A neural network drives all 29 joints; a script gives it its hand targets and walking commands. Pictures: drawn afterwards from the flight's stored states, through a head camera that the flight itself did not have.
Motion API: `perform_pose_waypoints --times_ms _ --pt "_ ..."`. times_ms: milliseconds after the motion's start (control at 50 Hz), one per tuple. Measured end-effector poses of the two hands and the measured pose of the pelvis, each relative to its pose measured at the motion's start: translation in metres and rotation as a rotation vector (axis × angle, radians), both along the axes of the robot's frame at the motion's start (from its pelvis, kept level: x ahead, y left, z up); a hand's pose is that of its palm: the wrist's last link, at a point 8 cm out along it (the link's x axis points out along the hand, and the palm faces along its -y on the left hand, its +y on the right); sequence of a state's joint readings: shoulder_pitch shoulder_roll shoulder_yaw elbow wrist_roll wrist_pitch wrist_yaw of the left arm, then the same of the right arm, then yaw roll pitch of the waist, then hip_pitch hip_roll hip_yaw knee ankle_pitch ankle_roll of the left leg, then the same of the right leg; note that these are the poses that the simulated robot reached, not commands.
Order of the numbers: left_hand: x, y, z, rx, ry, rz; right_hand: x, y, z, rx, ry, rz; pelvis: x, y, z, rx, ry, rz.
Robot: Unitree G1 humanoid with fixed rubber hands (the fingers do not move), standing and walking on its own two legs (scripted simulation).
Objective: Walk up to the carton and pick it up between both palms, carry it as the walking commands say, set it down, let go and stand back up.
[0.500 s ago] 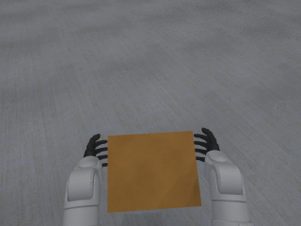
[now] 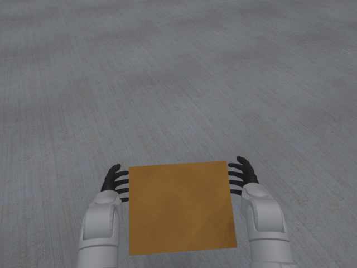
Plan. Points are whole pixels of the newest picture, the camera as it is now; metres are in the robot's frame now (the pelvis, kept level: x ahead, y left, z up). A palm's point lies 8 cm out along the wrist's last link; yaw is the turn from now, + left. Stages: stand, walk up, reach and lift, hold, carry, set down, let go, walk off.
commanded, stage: carry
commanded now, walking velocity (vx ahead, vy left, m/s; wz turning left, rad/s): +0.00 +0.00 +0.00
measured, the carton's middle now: (180, 203) +0.30 +0.00 -0.07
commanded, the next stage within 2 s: hold in 1.14 s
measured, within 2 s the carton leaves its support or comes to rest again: neither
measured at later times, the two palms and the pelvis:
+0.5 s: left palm (105, 191) +0.29 +0.18 +0.02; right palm (240, 184) +0.30 -0.14 +0.04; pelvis +0.01 +0.02 +0.00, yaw +0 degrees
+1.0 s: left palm (103, 189) +0.30 +0.18 +0.01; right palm (237, 182) +0.30 -0.13 +0.03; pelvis +0.02 +0.03 +0.00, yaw -1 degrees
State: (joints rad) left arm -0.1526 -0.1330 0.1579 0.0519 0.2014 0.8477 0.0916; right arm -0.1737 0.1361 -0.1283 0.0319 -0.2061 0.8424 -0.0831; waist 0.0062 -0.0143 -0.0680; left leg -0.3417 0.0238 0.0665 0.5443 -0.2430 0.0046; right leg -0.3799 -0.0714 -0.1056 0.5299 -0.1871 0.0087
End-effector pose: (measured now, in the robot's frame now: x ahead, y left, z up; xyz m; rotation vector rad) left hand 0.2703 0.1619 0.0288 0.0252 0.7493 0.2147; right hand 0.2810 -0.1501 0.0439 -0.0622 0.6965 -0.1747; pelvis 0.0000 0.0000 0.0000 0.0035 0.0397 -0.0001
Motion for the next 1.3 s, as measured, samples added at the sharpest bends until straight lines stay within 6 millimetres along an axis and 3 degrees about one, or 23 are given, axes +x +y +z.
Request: perform_pose_waypoints --times_ms 560,1040,1300 --pt "0.020 0.018 -0.010 0.000 -0.009 -0.017 0.017 0.017 -0.010 0.000 -0.007 0.006 0.016 0.020 0.000 -0.001 0.004 -0.003" --pt "0.026 0.023 -0.015 -0.002 0.003 -0.026 0.022 0.021 -0.014 0.003 0.003 0.001 0.023 0.026 0.000 -0.004 0.006 -0.010" --pt "0.016 0.022 -0.001 0.011 -0.033 -0.055 0.016 0.017 -0.003 0.019 -0.036 0.022 0.026 0.025 0.010 -0.017 -0.089 0.071"
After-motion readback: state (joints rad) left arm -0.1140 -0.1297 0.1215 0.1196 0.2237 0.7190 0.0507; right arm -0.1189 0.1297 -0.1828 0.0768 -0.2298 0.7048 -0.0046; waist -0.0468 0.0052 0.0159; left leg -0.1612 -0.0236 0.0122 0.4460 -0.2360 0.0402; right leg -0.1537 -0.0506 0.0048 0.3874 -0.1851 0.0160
